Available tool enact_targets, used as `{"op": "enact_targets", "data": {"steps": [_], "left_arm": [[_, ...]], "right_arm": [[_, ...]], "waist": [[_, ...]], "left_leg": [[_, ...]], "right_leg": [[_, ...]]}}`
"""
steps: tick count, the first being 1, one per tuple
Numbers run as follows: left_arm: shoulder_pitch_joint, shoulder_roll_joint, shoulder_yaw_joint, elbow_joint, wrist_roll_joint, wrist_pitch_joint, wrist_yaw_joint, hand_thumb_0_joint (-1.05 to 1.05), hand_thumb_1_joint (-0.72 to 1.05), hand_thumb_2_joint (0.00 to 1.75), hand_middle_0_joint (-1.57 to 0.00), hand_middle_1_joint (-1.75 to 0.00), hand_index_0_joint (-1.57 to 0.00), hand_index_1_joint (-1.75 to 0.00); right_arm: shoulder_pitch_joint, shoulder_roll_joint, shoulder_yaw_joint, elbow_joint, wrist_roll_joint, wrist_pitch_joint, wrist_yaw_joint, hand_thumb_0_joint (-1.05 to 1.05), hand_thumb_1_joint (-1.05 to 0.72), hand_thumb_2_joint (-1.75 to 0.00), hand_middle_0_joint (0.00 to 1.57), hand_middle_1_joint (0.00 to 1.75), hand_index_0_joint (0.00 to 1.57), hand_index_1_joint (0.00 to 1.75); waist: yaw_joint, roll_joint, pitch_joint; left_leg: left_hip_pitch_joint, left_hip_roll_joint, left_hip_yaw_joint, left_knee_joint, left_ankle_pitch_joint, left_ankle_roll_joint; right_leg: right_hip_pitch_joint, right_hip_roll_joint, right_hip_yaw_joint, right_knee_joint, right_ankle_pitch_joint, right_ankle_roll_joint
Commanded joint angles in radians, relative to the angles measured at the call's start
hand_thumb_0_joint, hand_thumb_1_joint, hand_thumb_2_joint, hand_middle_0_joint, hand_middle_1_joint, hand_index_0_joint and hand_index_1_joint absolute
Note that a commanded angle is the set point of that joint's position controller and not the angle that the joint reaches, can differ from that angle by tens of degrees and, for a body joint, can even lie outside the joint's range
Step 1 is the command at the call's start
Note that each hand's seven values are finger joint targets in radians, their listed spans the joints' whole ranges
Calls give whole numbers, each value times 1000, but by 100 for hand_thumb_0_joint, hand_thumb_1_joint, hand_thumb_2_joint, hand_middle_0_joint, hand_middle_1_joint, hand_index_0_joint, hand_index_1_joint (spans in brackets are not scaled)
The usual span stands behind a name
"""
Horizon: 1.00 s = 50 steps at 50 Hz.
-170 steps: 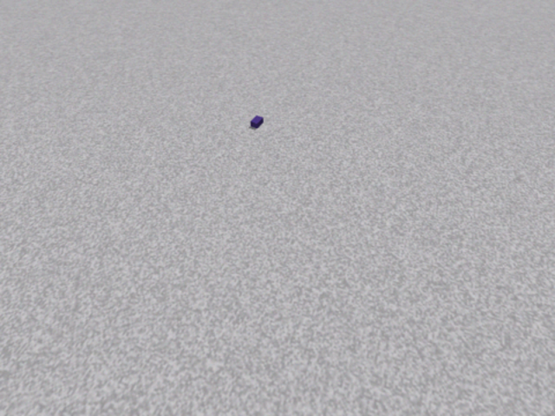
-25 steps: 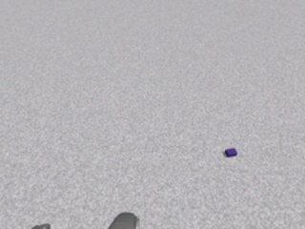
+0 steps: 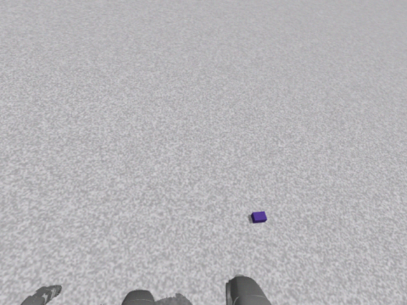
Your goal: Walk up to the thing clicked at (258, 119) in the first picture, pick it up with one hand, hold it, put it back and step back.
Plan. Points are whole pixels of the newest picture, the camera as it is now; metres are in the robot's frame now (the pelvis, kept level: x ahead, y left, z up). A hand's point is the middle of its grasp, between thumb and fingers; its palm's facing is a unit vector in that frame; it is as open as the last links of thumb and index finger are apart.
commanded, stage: walk up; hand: left
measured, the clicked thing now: (258, 217) +0.63 -0.38 -0.73
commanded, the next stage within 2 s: none
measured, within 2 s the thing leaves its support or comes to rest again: neither
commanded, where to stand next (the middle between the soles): +0.29 -0.67 m, yaw +8 degrees
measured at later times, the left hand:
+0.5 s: hand out of the picture +0.05 +0.05 -0.15, palm faces +0.09 -0.93 -0.34, open 7.4 cm
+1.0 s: hand (258, 274) +0.21 -0.14 -0.15, palm faces +0.00 -0.91 -0.42, open 7.4 cm
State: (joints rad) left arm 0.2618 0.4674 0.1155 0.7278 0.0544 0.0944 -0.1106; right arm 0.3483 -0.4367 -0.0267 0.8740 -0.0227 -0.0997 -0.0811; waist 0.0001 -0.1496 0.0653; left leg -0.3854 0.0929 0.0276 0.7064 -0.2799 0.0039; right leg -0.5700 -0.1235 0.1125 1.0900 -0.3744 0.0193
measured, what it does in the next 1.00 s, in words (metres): steps to the right: right foot, then left foot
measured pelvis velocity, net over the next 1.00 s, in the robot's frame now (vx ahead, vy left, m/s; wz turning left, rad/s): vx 0.12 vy -0.45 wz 0.04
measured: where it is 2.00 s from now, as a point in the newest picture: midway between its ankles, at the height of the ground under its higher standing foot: outside the picture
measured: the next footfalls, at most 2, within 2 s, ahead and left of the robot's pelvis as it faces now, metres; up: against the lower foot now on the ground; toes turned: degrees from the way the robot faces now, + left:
right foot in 0.14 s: +0.10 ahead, -0.27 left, +0.00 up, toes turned -2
left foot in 0.52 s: +0.20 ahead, -0.15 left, +0.00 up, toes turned +9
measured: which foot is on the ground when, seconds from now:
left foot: down 0.00-0.14, up 0.16-0.50, down 0.52-0.94, up 0.96-1.00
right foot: up 0.00-0.12, down 0.14-0.54, up 0.56-0.90, down 0.92-1.00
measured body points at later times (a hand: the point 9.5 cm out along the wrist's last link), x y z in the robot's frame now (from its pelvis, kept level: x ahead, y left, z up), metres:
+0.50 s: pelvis +0.08 -0.23 +0.01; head +0.11 -0.19 +0.45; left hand +0.05 +0.10 -0.12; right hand +0.18 -0.54 -0.09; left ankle +0.16 -0.15 -0.70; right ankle +0.06 -0.27 -0.71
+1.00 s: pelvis +0.12 -0.45 -0.02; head +0.14 -0.43 +0.43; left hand +0.21 -0.09 -0.12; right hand +0.17 -0.84 -0.09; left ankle +0.15 -0.22 -0.68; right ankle +0.17 -0.60 -0.71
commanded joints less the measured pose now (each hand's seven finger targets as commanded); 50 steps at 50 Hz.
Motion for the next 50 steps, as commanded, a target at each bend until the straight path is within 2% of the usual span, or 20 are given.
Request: {"op": "enact_targets", "data": {"steps": [1,3,6,7,8,10,11,14,19,24,25,27,29,33,41,44,46,47,48,50], "left_arm": [[14,179,78,-72,-4,-2,-16,0,90,90,-20,-30,-20,-30],[35,185,83,-61,-4,-2,-15,0,90,90,-20,-30,-20,-30],[266,185,107,49,-8,-13,3,0,90,90,-20,-30,-20,-30],[353,244,123,75,12,-23,18,0,90,90,-20,-30,-20,-30],[301,302,118,29,29,-35,30,0,90,90,-20,-30,-20,-30],[-4,376,129,-70,-4,-52,49,0,90,90,-20,-30,-20,-30],[-9,324,116,-64,-9,-57,52,0,90,90,-20,-30,-20,-30],[-10,233,79,-42,2,-63,56,0,90,90,-20,-30,-20,-30],[30,166,50,-71,9,-71,57,0,90,90,-20,-30,-20,-30],[-35,142,24,-134,6,-53,51,0,90,90,-20,-30,-20,-30],[-9,108,10,-143,2,-60,52,0,90,90,-20,-30,-20,-30],[98,114,17,-124,11,-43,59,0,90,90,-20,-30,-20,-30],[124,238,45,-90,19,-24,65,0,90,90,-20,-30,-20,-30],[41,184,60,-86,8,-24,52,0,90,90,-20,-30,-20,-30],[-1,174,66,-77,-8,2,-3,0,90,90,-20,-30,-20,-30],[104,172,80,-30,-6,-4,-2,0,90,90,-20,-30,-20,-30],[258,216,101,45,16,-16,19,0,90,90,-20,-30,-20,-30],[293,288,112,38,36,-21,29,0,90,90,-20,-30,-20,-30],[142,358,109,-34,29,-33,41,0,90,90,-20,-30,-20,-30],[-12,343,106,-72,-7,-39,52,0,90,90,-20,-30,-20,-30]], "right_arm": [[-23,-427,-137,-53,-18,-19,-13,0,-90,-90,20,30,20,30],[-69,-444,-142,-53,-22,-11,-14,0,-90,-90,20,30,20,30],[-158,-365,-119,-51,-34,18,-24,0,-90,-90,20,30,20,30],[-136,-251,-84,-45,-27,29,-30,0,-90,-90,20,30,20,30],[-106,-164,-49,-53,-7,35,-37,0,-90,-90,20,30,20,30],[-65,-278,-92,-26,2,30,-57,0,-90,-90,20,30,20,30],[-69,-299,-90,13,22,25,-50,0,-90,-90,20,30,20,30],[26,-280,-77,79,32,18,-38,0,-90,-90,20,30,20,30],[29,-236,-58,64,23,9,-21,0,-90,-90,20,30,20,30],[195,-225,-72,85,32,3,-28,0,-90,-90,20,30,20,30],[255,-260,-89,92,20,2,-39,0,-90,-90,20,30,20,30],[216,-368,-128,24,1,9,-62,0,-90,-90,20,30,20,30],[58,-380,-134,-16,36,9,-68,0,-90,-90,20,30,20,30],[61,-290,-99,-4,16,-6,-51,0,-90,-90,20,30,20,30],[-28,-436,-144,-29,-22,-14,-25,0,-90,-90,20,30,20,30],[-112,-437,-139,-26,-22,6,-24,0,-90,-90,20,30,20,30],[-77,-310,-103,-5,-28,29,-29,0,-90,-90,20,30,20,30],[-85,-199,-62,-22,-16,39,-31,0,-90,-90,20,30,20,30],[-88,-203,-75,-51,0,41,-47,0,-90,-90,20,30,20,30],[-62,-290,-96,2,15,31,-52,0,-90,-90,20,30,20,30]], "waist": [[9,414,2],[30,431,-31],[172,199,-120],[237,-91,-99],[219,-254,-27],[60,-145,27],[45,-61,44],[32,-85,54],[57,-43,1],[-37,84,-82],[-69,189,-123],[-47,279,-187],[-14,149,-147],[-1,141,-12],[7,403,-14],[92,381,-79],[173,31,-137],[216,-228,-43],[135,-227,6],[53,-102,52]], "left_leg": [[-130,170,-235,-360,-435,198],[-162,183,-227,-325,-425,189],[-308,65,-49,28,-404,115],[-464,-40,79,369,-404,65],[-635,-141,7,624,-390,32],[-528,-34,-79,608,-258,39],[-490,-28,-104,569,-204,42],[-353,-41,-42,413,-157,39],[-263,-62,27,177,-102,52],[245,-92,52,-144,187,58],[388,-30,-44,-210,198,79],[488,396,-712,-356,-61,267],[347,503,-743,-362,-24,374],[67,240,-256,-273,187,234],[-90,187,-150,-309,-348,198],[-193,176,-77,-189,-323,148],[-296,28,94,240,-353,86],[-540,-73,128,526,-424,41],[-546,-114,-16,600,-373,27],[-438,-21,-74,544,-258,34]], "right_leg": [[32,-2,-74,-99,-35,2],[111,2,-105,-152,-54,-4],[461,94,-197,-446,-13,-10],[538,57,-83,-596,-126,-23],[408,-101,286,-742,-276,-59],[291,-240,543,-947,-479,-198],[288,-172,395,-876,-345,-148],[279,-70,144,-704,4,-181],[401,-111,119,-707,238,-235],[176,-34,-29,-496,332,-138],[94,20,-82,-326,311,-91],[-186,135,-19,65,-175,24],[-191,70,98,286,-185,35],[-55,85,100,194,-40,1],[55,15,-65,-127,-56,2],[307,38,-147,-331,-22,-24],[480,120,-185,-506,-32,-34],[414,-26,140,-638,-223,-84],[287,-151,462,-860,-287,-173],[232,-164,433,-854,-346,-215]]}}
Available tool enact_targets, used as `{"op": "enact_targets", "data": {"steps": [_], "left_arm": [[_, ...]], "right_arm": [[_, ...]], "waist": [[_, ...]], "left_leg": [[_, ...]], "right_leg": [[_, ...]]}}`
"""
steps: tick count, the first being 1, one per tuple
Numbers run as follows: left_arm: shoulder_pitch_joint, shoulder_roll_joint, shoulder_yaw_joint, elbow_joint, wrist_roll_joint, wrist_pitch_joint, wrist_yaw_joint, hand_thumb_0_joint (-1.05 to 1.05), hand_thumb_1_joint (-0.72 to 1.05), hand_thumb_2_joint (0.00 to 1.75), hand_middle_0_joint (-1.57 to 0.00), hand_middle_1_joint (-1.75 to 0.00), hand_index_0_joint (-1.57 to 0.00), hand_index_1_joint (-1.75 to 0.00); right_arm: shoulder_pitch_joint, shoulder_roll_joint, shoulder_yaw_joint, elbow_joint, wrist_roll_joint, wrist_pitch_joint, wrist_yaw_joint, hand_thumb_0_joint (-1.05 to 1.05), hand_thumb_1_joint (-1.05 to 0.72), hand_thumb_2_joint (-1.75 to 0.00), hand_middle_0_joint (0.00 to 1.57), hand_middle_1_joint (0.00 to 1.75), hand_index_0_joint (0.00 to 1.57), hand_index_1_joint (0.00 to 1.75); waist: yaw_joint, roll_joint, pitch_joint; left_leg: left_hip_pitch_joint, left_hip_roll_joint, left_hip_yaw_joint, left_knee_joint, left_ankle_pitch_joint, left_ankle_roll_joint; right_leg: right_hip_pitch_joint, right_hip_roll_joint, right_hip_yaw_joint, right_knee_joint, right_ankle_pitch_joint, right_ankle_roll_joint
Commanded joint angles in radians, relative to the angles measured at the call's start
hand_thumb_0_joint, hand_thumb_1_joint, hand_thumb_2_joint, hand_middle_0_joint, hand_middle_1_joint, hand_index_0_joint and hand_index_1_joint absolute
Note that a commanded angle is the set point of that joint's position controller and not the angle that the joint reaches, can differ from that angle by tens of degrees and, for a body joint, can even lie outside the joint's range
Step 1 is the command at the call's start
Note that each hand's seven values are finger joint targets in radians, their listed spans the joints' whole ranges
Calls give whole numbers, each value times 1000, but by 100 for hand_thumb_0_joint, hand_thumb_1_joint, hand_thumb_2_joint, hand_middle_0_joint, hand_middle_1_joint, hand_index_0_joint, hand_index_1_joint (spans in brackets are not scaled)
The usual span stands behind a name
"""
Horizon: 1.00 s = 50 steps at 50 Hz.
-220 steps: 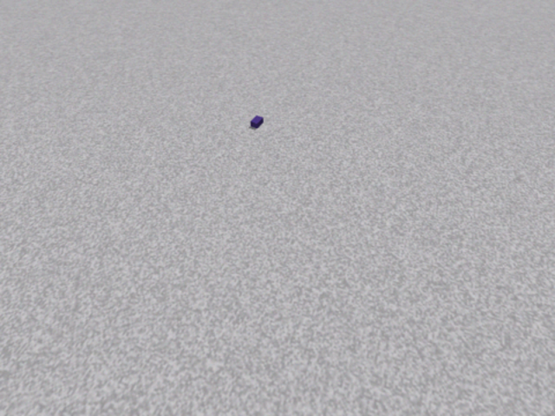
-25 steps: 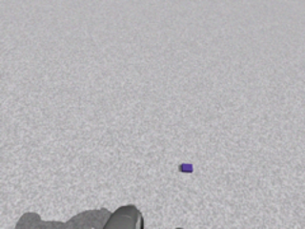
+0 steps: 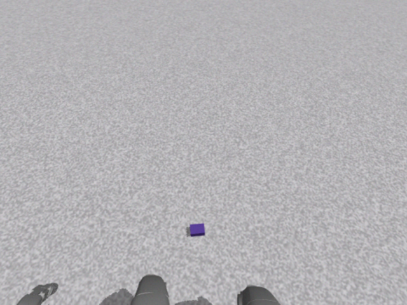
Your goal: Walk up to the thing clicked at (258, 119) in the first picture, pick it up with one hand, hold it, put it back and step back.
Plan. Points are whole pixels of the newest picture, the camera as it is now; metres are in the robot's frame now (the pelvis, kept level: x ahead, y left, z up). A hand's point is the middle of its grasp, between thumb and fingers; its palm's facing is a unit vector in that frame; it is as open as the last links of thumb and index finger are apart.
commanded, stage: walk up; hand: left
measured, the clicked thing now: (197, 230) +0.51 +0.04 -0.71
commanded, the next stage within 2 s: none
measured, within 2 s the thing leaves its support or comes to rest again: neither
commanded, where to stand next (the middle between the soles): +0.16 -0.23 m, yaw +6 degrees
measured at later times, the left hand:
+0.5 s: hand out of the picture +0.13 +0.12 -0.14, palm faces -0.06 -0.95 -0.30, open 7.4 cm
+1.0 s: hand out of the picture +0.07 -0.04 -0.10, palm faces +0.08 -0.88 -0.47, open 7.4 cm
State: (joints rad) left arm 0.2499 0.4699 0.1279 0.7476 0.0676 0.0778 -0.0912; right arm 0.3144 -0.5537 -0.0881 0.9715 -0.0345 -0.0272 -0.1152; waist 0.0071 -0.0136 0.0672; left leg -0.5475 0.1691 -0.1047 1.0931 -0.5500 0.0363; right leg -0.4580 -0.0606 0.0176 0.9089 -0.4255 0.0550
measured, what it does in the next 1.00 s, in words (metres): steps to the right: left foot, then right foot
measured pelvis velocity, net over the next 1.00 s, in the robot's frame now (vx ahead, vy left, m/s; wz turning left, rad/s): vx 0.08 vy -0.32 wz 0.06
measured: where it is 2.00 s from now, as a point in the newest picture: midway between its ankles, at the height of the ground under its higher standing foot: outside the picture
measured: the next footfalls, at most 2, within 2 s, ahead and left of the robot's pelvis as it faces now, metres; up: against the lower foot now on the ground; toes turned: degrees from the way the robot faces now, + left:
left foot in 0.24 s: +0.14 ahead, -0.01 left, +0.00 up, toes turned +7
right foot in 0.66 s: +0.15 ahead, -0.40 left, +0.00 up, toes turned +5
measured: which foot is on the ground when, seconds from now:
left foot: up 0.00-0.22, down 0.24-0.68, up 0.70-1.00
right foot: down 0.00-0.24, up 0.26-0.64, down 0.66-1.00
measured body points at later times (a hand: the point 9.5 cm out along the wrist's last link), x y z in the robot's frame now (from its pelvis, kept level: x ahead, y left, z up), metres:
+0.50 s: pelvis +0.04 -0.16 +0.03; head +0.07 -0.10 +0.47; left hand +0.13 +0.17 -0.12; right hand +0.06 -0.52 -0.02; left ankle +0.10 -0.01 -0.69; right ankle +0.09 -0.37 -0.61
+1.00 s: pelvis +0.08 -0.32 +0.03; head +0.13 -0.35 +0.47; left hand +0.07 +0.01 -0.07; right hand +0.18 -0.62 -0.12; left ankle +0.10 -0.17 -0.64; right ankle +0.09 -0.43 -0.69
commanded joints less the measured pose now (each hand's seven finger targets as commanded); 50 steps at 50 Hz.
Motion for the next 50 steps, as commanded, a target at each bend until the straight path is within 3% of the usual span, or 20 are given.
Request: {"op": "enact_targets", "data": {"steps": [1,3,6,9,10,11,12,14,17,19,24,30,32,33,34,35,36,39,47,50], "left_arm": [[0,302,79,-79,-12,-23,39,0,90,90,-20,-30,-20,-30],[-36,253,61,-85,-4,-27,41,0,90,90,-20,-30,-20,-30],[-45,196,36,-110,1,-30,38,0,90,90,-20,-30,-20,-30],[-89,170,7,-138,-3,-18,33,0,90,90,-20,-30,-20,-30],[-99,143,-6,-144,-6,-16,34,0,90,90,-20,-30,-20,-30],[-58,95,-21,-152,-16,-20,36,0,90,90,-20,-30,-20,-30],[-13,73,-24,-147,-16,-14,40,0,90,90,-20,-30,-20,-30],[83,203,7,-97,-2,12,51,0,90,90,-20,-30,-20,-30],[27,222,30,-65,-6,7,49,0,90,90,-20,-30,-20,-30],[35,213,37,-64,-7,10,40,0,90,90,-20,-30,-20,-30],[18,200,44,-57,-16,22,21,0,90,90,-20,-30,-20,-30],[106,157,33,27,-64,0,22,0,90,90,-20,-30,-20,-30],[204,167,45,110,-48,-15,42,0,90,90,-20,-30,-20,-30],[241,197,52,126,-31,-25,55,0,90,90,-20,-30,-20,-30],[224,264,57,92,-9,-38,67,0,90,90,-20,-30,-20,-30],[38,341,52,25,-6,-53,77,0,90,90,-20,-30,-20,-30],[-102,396,60,3,-30,-58,81,0,90,90,-20,-30,-20,-30],[-84,270,31,56,-37,-100,99,0,90,90,-20,-30,-20,-30],[135,219,16,117,-62,-163,153,0,90,90,-20,-30,-20,-30],[151,231,26,98,-62,-161,169,0,90,90,-20,-30,-20,-30]], "right_arm": [[-23,-180,-32,-61,35,-44,-14,0,-90,-90,20,30,20,30],[97,-162,-21,-6,41,-53,-9,0,-90,-90,20,30,20,30],[163,-137,-17,6,31,-67,3,0,-90,-90,20,30,20,30],[247,-123,-22,24,36,-78,0,0,-90,-90,20,30,20,30],[318,-124,-30,39,30,-80,-7,0,-90,-90,20,30,20,30],[353,-189,-52,26,12,-85,-19,0,-90,-90,20,30,20,30],[331,-264,-70,-9,-4,-84,-31,0,-90,-90,20,30,20,30],[177,-294,-78,-71,28,-81,-32,0,-90,-90,20,30,20,30],[131,-184,-55,-78,24,-81,-27,0,-90,-90,20,30,20,30],[122,-191,-55,-79,21,-83,-14,0,-90,-90,20,30,20,30],[100,-238,-81,-119,6,-89,-2,0,-90,-90,20,30,20,30],[-98,-255,-70,-162,-16,-45,46,0,-90,-90,20,30,20,30],[-87,-195,-53,-148,-25,-16,54,0,-90,-90,20,30,20,30],[-53,-103,-26,-138,-24,-1,53,0,-90,-90,20,30,20,30],[-53,-8,11,-162,-3,4,49,0,-90,-90,20,30,20,30],[-40,-27,1,-176,18,0,37,0,-90,-90,20,30,20,30],[-61,-112,-30,-161,13,-4,30,0,-90,-90,20,30,20,30],[9,-146,-21,-57,43,-9,54,0,-90,-90,20,30,20,30],[-99,-85,-25,-131,2,40,102,0,-90,-90,20,30,20,30],[-133,-56,-26,-163,-3,44,113,0,-90,-90,20,30,20,30]], "waist": [[40,-219,49],[16,-287,11],[8,-253,-18],[-35,-147,-40],[-72,-86,-79],[-97,82,-123],[-67,187,-130],[-19,33,-114],[2,11,-27],[5,84,14],[0,160,4],[51,364,-54],[95,150,-81],[132,-88,-51],[140,-299,26],[53,-304,82],[12,-260,113],[-11,-152,85],[50,-130,-32],[61,-140,-78]], "left_leg": [[-260,-94,68,127,45,1],[-164,-99,123,8,75,-2],[-1,-135,185,-180,85,11],[300,-171,200,-428,307,30],[433,-143,139,-536,410,26],[555,-16,-72,-655,375,37],[616,234,-524,-733,292,102],[502,344,-585,-764,190,166],[336,161,-278,-721,256,79],[250,137,-183,-710,225,116],[215,131,-84,-654,211,175],[15,57,28,-619,-108,127],[-77,-19,121,-316,-145,90],[-151,-92,202,-30,-137,59],[-284,-177,121,187,-118,25],[-267,-190,-29,201,-10,1],[-209,-139,-54,188,14,-7],[-163,-98,-50,100,150,-7],[-137,-158,-70,-9,161,-12],[-139,-168,-41,-70,128,-21]], "right_leg": [[137,-172,407,-571,-116,-243],[161,-127,272,-464,68,-272],[140,-139,237,-448,213,-314],[-10,-101,150,-352,253,-283],[-59,-78,102,-235,230,-244],[-155,-16,44,-38,133,-172],[-332,87,76,141,-76,-103],[-298,25,179,287,-109,-79],[-221,15,236,280,12,-70],[-193,28,204,300,47,-60],[-200,15,170,319,66,-31],[144,1,-34,-52,-25,-33],[310,65,-76,-234,0,-28],[300,67,-20,-340,-78,-43],[138,-102,362,-482,-336,-88],[4,-241,684,-727,-473,-170],[-43,-312,780,-797,-545,-237],[66,-184,447,-560,-235,-163],[369,-259,298,-385,767,-177],[456,-274,242,-331,913,-206]]}}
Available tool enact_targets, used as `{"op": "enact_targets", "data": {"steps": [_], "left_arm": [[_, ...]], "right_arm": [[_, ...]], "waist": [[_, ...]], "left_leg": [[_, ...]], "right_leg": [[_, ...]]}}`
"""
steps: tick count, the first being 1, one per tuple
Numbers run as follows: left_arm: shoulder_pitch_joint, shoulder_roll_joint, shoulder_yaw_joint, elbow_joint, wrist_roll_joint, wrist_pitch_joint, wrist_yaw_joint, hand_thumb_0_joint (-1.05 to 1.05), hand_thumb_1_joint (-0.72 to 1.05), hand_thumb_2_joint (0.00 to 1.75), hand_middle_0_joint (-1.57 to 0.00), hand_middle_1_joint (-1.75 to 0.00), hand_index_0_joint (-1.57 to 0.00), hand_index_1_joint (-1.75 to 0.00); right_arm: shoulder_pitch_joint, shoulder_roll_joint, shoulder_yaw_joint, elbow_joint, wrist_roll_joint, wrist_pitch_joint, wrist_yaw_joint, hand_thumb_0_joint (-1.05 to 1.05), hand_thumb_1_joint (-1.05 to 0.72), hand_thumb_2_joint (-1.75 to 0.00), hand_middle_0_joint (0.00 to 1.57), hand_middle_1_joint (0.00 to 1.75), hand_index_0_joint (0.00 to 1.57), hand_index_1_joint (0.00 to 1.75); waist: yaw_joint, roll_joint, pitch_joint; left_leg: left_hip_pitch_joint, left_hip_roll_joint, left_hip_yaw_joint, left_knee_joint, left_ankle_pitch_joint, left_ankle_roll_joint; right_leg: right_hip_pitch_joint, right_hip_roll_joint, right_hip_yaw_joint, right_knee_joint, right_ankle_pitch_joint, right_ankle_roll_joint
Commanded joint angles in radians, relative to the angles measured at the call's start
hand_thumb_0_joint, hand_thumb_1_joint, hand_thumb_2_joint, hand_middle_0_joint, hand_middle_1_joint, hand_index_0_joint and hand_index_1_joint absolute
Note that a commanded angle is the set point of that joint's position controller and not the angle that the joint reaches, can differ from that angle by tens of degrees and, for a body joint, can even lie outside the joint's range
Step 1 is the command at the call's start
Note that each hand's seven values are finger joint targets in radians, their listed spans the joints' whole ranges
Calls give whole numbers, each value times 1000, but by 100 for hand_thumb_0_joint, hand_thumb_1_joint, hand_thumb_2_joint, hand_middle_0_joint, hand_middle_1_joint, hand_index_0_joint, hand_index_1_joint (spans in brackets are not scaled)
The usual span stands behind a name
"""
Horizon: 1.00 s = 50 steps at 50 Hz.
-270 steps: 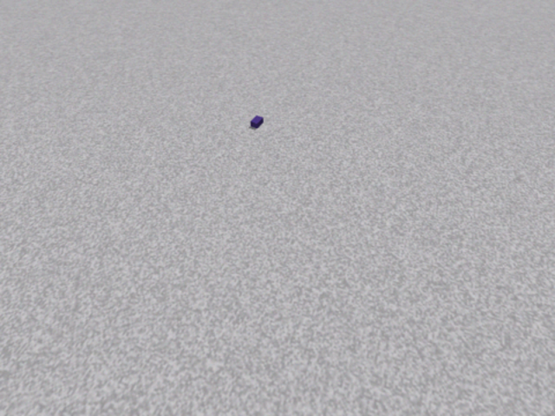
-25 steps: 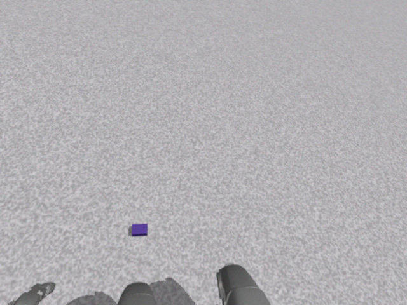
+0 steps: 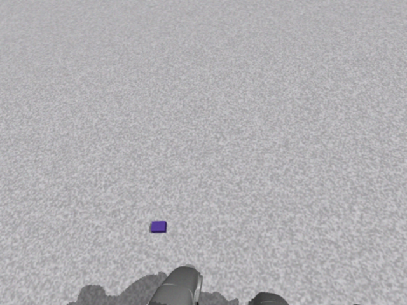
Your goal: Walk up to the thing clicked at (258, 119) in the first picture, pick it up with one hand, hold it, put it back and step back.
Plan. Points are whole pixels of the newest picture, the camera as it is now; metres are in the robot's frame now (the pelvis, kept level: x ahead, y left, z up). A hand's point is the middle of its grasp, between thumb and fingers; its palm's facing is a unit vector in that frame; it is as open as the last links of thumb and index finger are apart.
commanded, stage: walk up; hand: left
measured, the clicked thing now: (159, 227) +0.46 +0.33 -0.74
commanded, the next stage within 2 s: stand in 1.62 s
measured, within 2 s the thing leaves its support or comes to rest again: neither
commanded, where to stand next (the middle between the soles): +0.08 +0.08 m, yaw +2 degrees
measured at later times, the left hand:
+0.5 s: hand out of the picture +0.05 +0.33 -0.16, palm faces +0.06 -0.91 -0.41, open 7.4 cm
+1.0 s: hand out of the picture +0.08 +0.33 -0.13, palm faces +0.02 -0.93 -0.35, open 7.4 cm
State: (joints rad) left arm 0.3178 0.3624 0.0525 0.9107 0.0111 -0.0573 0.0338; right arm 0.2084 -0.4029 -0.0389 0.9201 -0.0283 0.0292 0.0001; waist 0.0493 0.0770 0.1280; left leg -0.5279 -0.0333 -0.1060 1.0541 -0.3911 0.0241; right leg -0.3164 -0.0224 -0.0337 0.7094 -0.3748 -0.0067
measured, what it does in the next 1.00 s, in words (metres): steps on the spot: left foot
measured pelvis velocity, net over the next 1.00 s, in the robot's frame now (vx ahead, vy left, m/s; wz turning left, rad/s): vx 0.01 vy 0.06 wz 0.05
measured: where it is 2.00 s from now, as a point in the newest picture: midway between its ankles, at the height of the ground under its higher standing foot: outside the picture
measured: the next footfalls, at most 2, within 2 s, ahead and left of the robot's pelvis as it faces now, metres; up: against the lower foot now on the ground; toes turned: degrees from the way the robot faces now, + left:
left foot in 0.20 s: +0.07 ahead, +0.17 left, +0.00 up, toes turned +3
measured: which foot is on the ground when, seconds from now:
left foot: up 0.00-0.18, down 0.20-1.00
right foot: down 0.00-1.00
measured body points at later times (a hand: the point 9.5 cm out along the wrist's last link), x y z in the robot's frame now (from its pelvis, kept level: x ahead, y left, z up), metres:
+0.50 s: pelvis +0.00 +0.05 -0.01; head +0.02 +0.06 +0.44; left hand +0.05 +0.38 -0.13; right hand +0.15 -0.24 -0.12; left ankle +0.03 +0.17 -0.72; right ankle +0.03 -0.08 -0.72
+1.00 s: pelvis +0.01 +0.06 +0.02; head +0.02 +0.07 +0.47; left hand +0.08 +0.37 -0.11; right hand +0.12 -0.23 -0.10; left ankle +0.03 +0.17 -0.72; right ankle +0.03 -0.08 -0.72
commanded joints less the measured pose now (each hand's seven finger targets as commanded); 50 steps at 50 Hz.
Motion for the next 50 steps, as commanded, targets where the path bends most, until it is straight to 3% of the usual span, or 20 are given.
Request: {"op": "enact_targets", "data": {"steps": [1,6,8,10,11,12,13,14,16,17,21,23,24,25,26,28,30,33,42,50], "left_arm": [[97,331,98,-71,-5,-25,46,0,90,90,-20,-30,-20,-30],[35,335,85,-106,5,-19,42,0,90,90,-20,-30,-20,-30],[-25,337,74,-120,-1,-11,36,0,90,90,-20,-30,-20,-30],[-51,294,52,-122,-11,-2,29,0,90,90,-20,-30,-20,-30],[-28,247,35,-122,-13,-3,26,0,90,90,-20,-30,-20,-30],[-5,186,16,-137,-17,-1,25,0,90,90,-20,-30,-20,-30],[-49,248,28,-112,-17,11,38,0,90,90,-20,-30,-20,-30],[-81,275,25,-90,-15,9,40,0,90,90,-20,-30,-20,-30],[-53,274,34,-54,-21,8,24,0,90,90,-20,-30,-20,-30],[-26,261,33,-39,-23,9,17,0,90,90,-20,-30,-20,-30],[8,231,28,23,-14,3,16,0,90,90,-20,-30,-20,-30],[-47,294,38,12,12,-9,18,0,90,90,-20,-30,-20,-30],[-121,347,39,7,11,-7,12,0,90,90,-20,-30,-20,-30],[-221,351,35,-8,10,-3,5,0,90,90,-20,-30,-20,-30],[-264,307,21,-15,6,2,-1,0,90,90,-20,-30,-20,-30],[-234,245,0,12,-7,6,-8,0,90,90,-20,-30,-20,-30],[-171,244,2,55,-6,6,-14,0,90,90,-20,-30,-20,-30],[-195,234,1,78,-10,5,-22,0,90,90,-20,-30,-20,-30],[-254,227,-19,134,-20,7,-17,0,90,90,-20,-30,-20,-30],[-285,219,-24,177,-14,16,-20,0,90,90,-20,-30,-20,-30]], "right_arm": [[-50,-201,-77,-121,-8,-11,1,0,-90,-90,20,30,20,30],[-65,-162,-78,-133,6,-14,16,0,-90,-90,20,30,20,30],[-34,-152,-81,-115,15,-22,19,0,-90,-90,20,30,20,30],[54,-183,-96,-66,12,-34,13,0,-90,-90,20,30,20,30],[91,-223,-108,-62,5,-39,5,0,-90,-90,20,30,20,30],[69,-280,-117,-88,-2,-45,-1,0,-90,-90,20,30,20,30],[46,-297,-108,-87,31,-42,1,0,-90,-90,20,30,20,30],[-26,-289,-105,-88,30,-33,-1,0,-90,-90,20,30,20,30],[-122,-225,-72,-116,19,-29,-5,0,-90,-90,20,30,20,30],[-130,-223,-66,-110,19,-33,-9,0,-90,-90,20,30,20,30],[-185,-216,-49,-84,28,-22,-1,0,-90,-90,20,30,20,30],[-180,-152,-25,-82,40,-24,2,0,-90,-90,20,30,20,30],[-164,-157,-30,-58,40,-21,-1,0,-90,-90,20,30,20,30],[-117,-171,-41,-12,34,-20,-4,0,-90,-90,20,30,20,30],[-81,-181,-47,15,31,-24,-2,0,-90,-90,20,30,20,30],[-172,-210,-42,15,29,-39,7,0,-90,-90,20,30,20,30],[-207,-205,-33,16,21,-42,12,0,-90,-90,20,30,20,30],[-194,-191,-17,52,20,-48,12,0,-90,-90,20,30,20,30],[-201,-175,-14,125,28,-53,5,0,-90,-90,20,30,20,30],[-217,-165,-16,162,32,-47,5,0,-90,-90,20,30,20,30]], "waist": [[30,-231,-146],[6,-289,-163],[-31,-277,-182],[-88,-171,-221],[-113,-48,-257],[-95,143,-275],[-112,103,-300],[-88,77,-220],[-51,30,-163],[-36,54,-148],[3,84,-134],[-7,-53,-129],[-37,-131,-111],[-81,-172,-93],[-110,-146,-81],[-59,-17,-66],[-21,-61,-94],[-27,-32,-104],[-40,-30,-211],[-47,-74,-175]], "left_leg": [[-148,33,-23,-50,-37,-8],[8,45,89,-194,-13,1],[172,28,135,-337,94,11],[394,5,138,-484,240,43],[515,89,-6,-508,352,84],[603,304,-315,-519,554,177],[465,416,-422,-557,477,314],[315,407,-398,-585,373,329],[241,265,-160,-528,373,218],[233,235,-119,-507,403,179],[133,198,-81,-451,274,120],[48,145,-47,-380,172,41],[130,69,10,-342,3,16],[280,76,49,-319,-73,9],[361,85,24,-391,-43,11],[243,165,-122,-602,-52,58],[151,210,-157,-667,-154,85],[147,182,-119,-712,-108,41],[357,162,-23,-690,329,16],[395,155,7,-738,305,4]], "right_leg": [[316,-305,279,-124,868,-149],[213,-274,191,-90,799,-174],[102,-238,125,-39,712,-153],[-22,-171,58,130,539,-93],[-139,-118,26,271,356,-49],[-322,-23,2,383,-130,0],[-228,-34,51,377,-308,-7],[-167,-59,73,335,-307,-6],[-109,-53,70,252,-212,-8],[-100,-46,38,197,-132,-11],[106,12,-7,-147,96,-10],[137,-128,245,-250,99,-62],[-20,-247,380,-325,-44,-140],[-155,-282,387,-323,-108,-163],[-222,-234,316,-294,-115,-125],[-94,-64,102,-198,-37,-29],[38,-30,82,-183,-27,-24],[114,-45,104,-218,34,-31],[168,-92,97,-314,284,-11],[169,-111,104,-400,282,-2]]}}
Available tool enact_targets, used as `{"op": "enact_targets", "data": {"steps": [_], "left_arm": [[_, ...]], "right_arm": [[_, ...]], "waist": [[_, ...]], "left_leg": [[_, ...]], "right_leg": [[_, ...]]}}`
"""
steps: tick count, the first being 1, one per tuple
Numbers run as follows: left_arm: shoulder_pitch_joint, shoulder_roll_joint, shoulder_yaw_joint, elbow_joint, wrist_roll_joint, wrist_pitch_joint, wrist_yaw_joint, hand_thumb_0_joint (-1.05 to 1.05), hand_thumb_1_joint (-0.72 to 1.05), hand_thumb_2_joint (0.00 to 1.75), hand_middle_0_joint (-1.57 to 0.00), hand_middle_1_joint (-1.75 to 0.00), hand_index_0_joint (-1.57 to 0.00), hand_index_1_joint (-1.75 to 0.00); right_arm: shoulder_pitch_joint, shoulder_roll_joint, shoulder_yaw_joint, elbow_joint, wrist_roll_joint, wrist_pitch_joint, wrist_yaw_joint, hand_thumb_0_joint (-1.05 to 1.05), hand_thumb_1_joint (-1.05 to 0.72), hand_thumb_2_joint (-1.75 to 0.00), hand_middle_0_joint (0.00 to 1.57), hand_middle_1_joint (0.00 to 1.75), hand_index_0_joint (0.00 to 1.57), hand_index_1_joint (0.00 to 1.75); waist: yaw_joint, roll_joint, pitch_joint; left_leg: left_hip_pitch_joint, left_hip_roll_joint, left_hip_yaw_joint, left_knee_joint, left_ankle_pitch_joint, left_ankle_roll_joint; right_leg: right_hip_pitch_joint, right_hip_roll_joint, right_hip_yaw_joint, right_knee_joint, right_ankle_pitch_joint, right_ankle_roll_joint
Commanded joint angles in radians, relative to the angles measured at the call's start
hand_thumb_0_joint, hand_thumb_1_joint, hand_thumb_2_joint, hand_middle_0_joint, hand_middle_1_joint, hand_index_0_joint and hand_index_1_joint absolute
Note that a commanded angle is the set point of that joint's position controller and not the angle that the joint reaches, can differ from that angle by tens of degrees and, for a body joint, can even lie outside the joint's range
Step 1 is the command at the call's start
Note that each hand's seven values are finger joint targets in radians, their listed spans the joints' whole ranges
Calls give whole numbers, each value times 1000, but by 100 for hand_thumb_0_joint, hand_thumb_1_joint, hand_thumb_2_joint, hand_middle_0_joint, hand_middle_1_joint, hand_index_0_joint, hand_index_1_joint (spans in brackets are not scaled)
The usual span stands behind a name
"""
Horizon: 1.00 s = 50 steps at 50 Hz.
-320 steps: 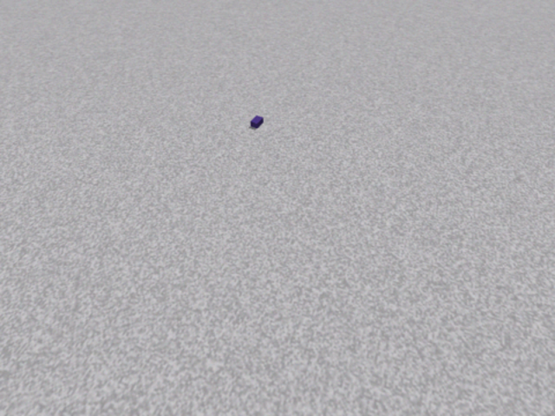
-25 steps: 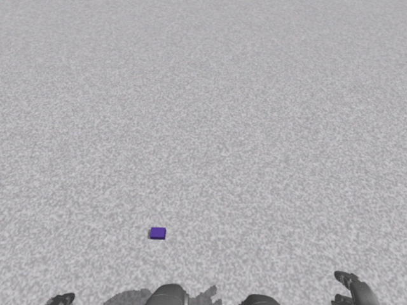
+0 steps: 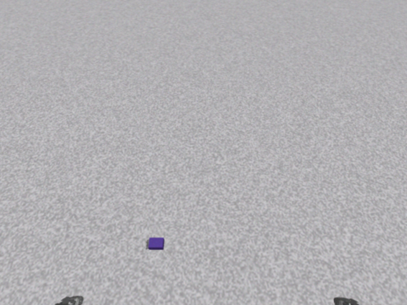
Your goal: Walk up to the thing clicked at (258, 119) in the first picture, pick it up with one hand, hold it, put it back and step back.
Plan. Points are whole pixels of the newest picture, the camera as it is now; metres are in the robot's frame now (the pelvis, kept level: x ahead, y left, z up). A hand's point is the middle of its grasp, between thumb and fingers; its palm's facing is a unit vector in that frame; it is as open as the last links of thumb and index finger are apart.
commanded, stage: walk up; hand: left
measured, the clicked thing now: (156, 243) +0.46 +0.25 -0.76
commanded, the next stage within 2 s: stand in 0.62 s
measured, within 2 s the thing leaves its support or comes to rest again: neither
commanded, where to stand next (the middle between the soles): +0.08 +0.02 m, yaw +0 degrees
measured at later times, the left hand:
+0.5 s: hand out of the picture +0.08 +0.25 -0.16, palm faces -0.04 -0.94 -0.34, open 7.4 cm
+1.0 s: hand out of the picture +0.10 +0.24 -0.15, palm faces -0.03 -0.94 -0.33, open 7.4 cm
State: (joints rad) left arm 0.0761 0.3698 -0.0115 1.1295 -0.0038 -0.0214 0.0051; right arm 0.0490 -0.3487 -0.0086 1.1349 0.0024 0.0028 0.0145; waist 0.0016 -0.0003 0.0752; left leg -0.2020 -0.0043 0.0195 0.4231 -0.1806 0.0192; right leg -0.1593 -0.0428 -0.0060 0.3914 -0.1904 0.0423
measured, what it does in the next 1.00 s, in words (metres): stands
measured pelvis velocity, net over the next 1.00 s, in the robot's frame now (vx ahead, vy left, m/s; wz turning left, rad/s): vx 0.02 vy -0.01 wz -0.01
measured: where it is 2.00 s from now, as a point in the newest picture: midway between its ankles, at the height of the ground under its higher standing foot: outside the picture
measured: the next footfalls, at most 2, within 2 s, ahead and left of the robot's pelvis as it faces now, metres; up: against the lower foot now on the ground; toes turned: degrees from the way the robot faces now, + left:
none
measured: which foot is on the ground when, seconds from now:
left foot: down 0.00-1.00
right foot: down 0.00-1.00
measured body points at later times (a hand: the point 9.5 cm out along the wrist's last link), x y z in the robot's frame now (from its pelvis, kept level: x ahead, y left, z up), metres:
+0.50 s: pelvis +0.00 +0.00 +0.00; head +0.02 +0.00 +0.45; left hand +0.08 +0.30 -0.13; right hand +0.08 -0.31 -0.13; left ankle +0.03 +0.10 -0.74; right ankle +0.01 -0.15 -0.74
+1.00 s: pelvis +0.02 -0.01 +0.01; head +0.03 +0.00 +0.46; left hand +0.10 +0.29 -0.13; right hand +0.11 -0.31 -0.12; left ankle +0.03 +0.10 -0.74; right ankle +0.01 -0.15 -0.74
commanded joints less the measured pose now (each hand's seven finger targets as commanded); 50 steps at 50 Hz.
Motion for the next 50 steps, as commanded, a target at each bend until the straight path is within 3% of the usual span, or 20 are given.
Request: {"op": "enact_targets", "data": {"steps": [1,4,13,20,30,33,36,50], "left_arm": [[-50,212,42,-38,3,-20,8,0,90,90,-20,-30,-20,-30],[-52,210,43,-32,6,-22,7,0,90,90,-20,-30,-20,-30],[-52,206,48,-24,14,-20,4,0,90,90,-20,-30,-20,-30],[-53,198,53,-29,14,-20,4,0,90,90,-20,-30,-20,-30],[-41,196,55,-28,13,-10,4,0,90,90,-20,-30,-20,-30],[-20,183,51,-33,12,-12,1,0,90,90,-20,-30,-20,-30],[-27,189,52,-40,13,-15,3,0,90,90,-20,-30,-20,-30],[-19,190,57,-54,15,-12,3,0,90,90,-20,-30,-20,-30]], "right_arm": [[-56,-217,-46,-47,2,-20,-9,0,-90,-90,20,30,20,30],[-60,-217,-46,-42,1,-19,-7,0,-90,-90,20,30,20,30],[-74,-215,-46,-44,-8,-17,-4,0,-90,-90,20,30,20,30],[-54,-211,-47,-45,-8,-22,-5,0,-90,-90,20,30,20,30],[-35,-217,-50,-42,-11,-19,-9,0,-90,-90,20,30,20,30],[-27,-205,-41,-35,-13,-31,-11,0,-90,-90,20,30,20,30],[-26,-206,-41,-34,-14,-33,-13,0,-90,-90,20,30,20,30],[-22,-204,-38,-48,-12,-36,-16,0,-90,-90,20,30,20,30]], "waist": [[-2,-4,-120],[-2,-12,-123],[1,3,-82],[-1,15,-125],[-4,16,-108],[0,-11,-124],[-5,-9,-128],[-9,3,-110]], "left_leg": [[75,126,-117,-111,92,8],[97,126,-106,-115,99,5],[70,123,-114,-165,-49,-3],[77,128,-107,-154,45,-4],[52,130,-123,-174,0,-1],[67,130,-124,-172,28,-5],[87,132,-115,-150,122,-4],[94,131,-106,-154,141,-10]], "right_leg": [[8,-93,79,-88,86,-51],[6,-97,85,-109,89,-51],[-16,-88,89,-138,14,-47],[30,-88,80,-123,78,-48],[39,-83,73,-112,74,-50],[44,-86,80,-116,61,-43],[50,-94,81,-119,101,-44],[55,-93,79,-125,121,-42]]}}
